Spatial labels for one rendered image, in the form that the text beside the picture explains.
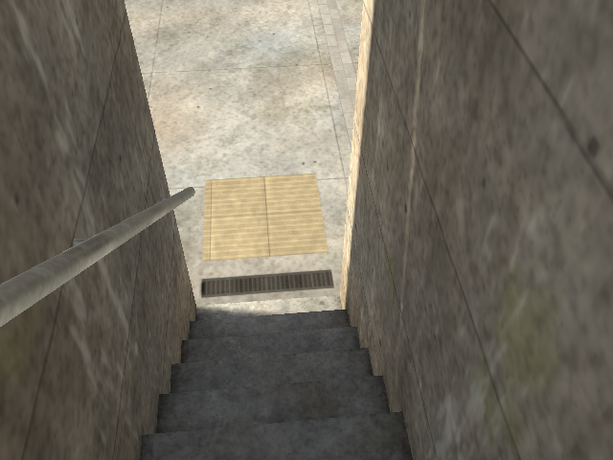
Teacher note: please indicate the stairs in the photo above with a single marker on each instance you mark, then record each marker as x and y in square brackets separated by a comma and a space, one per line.
[275, 380]

